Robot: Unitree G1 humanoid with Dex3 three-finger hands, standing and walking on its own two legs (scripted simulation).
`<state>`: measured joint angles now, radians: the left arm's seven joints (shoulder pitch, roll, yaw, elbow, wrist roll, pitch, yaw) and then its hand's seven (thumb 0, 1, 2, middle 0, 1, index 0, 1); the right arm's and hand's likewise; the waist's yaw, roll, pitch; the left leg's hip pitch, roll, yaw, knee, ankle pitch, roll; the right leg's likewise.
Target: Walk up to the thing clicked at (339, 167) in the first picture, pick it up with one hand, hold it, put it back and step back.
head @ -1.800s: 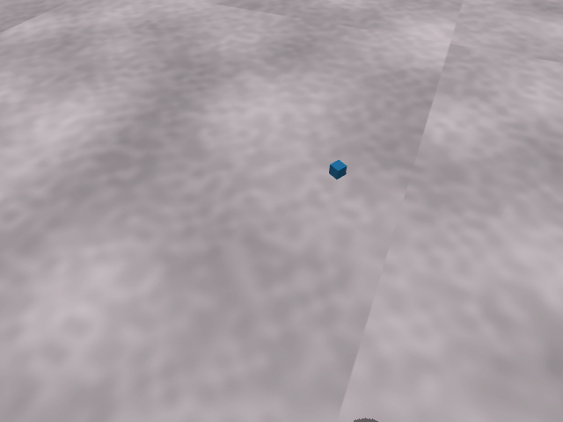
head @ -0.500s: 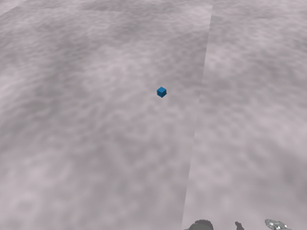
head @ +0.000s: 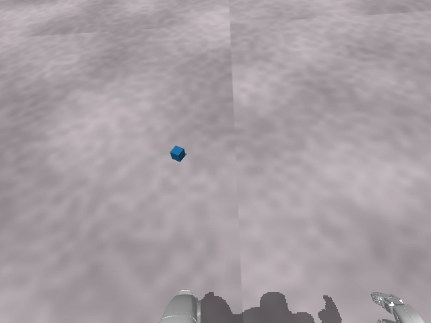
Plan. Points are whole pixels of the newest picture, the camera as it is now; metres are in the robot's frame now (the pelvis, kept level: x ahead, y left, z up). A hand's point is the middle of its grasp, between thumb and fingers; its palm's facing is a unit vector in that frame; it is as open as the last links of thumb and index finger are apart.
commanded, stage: walk up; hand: left
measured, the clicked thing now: (177, 153) +1.12 +0.34 -0.74
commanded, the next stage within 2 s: none
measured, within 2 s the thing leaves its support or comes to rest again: neither
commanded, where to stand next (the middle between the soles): +0.68 +0.27 m, yaw -26 degrees
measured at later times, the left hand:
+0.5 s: hand (104, 205) +0.41 +0.34 -0.12, palm faces -0.26 -0.85 -0.45, open 7.3 cm
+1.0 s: hand (66, 184) +0.50 +0.49 -0.15, palm faces -0.28 -0.80 -0.53, open 7.4 cm
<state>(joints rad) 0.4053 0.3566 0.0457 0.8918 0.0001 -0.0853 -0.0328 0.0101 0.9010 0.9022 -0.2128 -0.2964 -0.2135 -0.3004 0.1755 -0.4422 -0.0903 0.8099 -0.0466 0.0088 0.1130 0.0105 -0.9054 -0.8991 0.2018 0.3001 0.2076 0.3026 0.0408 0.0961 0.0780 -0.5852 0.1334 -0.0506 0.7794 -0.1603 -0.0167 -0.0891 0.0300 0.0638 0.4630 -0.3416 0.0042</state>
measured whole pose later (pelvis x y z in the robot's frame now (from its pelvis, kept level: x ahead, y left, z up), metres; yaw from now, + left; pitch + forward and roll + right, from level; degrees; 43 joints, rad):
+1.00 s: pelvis +0.40 +0.19 -0.03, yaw -17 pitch -1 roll -3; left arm 0.42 0.47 0.06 0.85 0.03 -0.09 0.04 0.01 0.90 0.90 -0.21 -0.30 -0.22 -0.30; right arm 0.23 -0.50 -0.14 0.74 -0.06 0.05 0.11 0.01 -0.91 -0.90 0.20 0.30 0.20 0.30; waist 0.02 0.09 0.07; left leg -0.49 0.14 -0.02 0.82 -0.34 0.00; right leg -0.33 -0.09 0.05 0.75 -0.40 0.03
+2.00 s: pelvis +0.61 +0.36 -0.02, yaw -26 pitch -3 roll +0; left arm 0.21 0.45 0.07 0.92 0.01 0.05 -0.01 0.01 0.91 0.90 -0.21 -0.30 -0.21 -0.30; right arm 0.27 -0.35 -0.03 0.90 -0.03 -0.04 -0.01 0.01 -0.90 -0.90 0.20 0.30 0.21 0.30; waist 0.02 -0.09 0.10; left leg -0.36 0.07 -0.01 0.74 -0.33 -0.05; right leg -0.45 -0.03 0.05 1.01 -0.47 -0.03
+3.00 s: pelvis +0.60 +0.29 +0.01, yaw -27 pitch -3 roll +0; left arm 0.08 0.34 0.01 1.11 0.00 -0.02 -0.01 0.01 0.91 0.90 -0.21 -0.30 -0.21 -0.30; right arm 0.12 -0.37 0.00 1.12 -0.01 0.00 0.02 0.01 -0.91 -0.90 0.20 0.30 0.21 0.30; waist 0.00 0.02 0.07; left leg -0.19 0.04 -0.01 0.44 -0.20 -0.04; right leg -0.17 -0.02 -0.03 0.45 -0.23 0.00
